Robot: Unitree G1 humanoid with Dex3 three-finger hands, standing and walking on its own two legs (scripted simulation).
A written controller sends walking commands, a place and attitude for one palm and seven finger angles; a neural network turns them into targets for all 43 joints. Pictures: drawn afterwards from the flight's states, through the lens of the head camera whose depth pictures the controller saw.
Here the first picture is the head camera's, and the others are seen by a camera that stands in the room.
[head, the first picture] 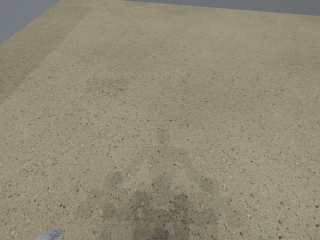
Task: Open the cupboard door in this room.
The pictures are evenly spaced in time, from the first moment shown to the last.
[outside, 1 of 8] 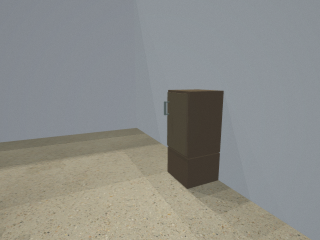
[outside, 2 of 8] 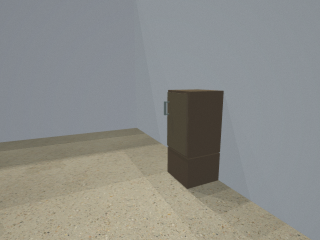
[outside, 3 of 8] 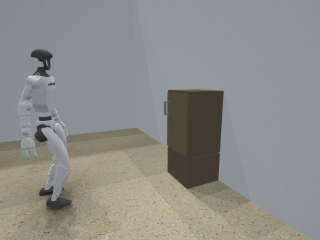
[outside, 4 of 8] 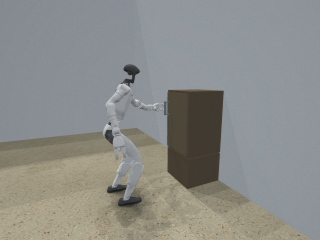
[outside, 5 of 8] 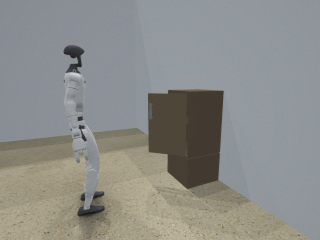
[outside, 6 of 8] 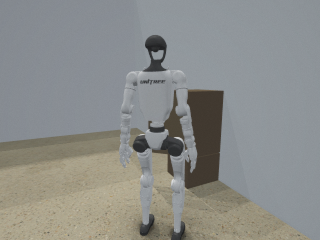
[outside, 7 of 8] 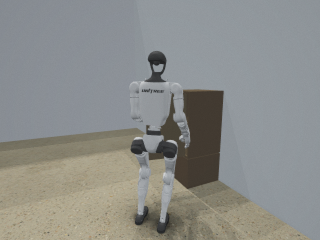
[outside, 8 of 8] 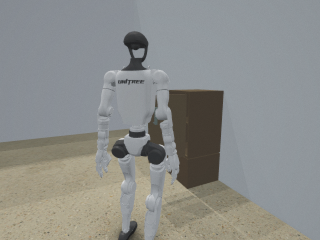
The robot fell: no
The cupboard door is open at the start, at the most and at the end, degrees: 0 91 90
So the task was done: yes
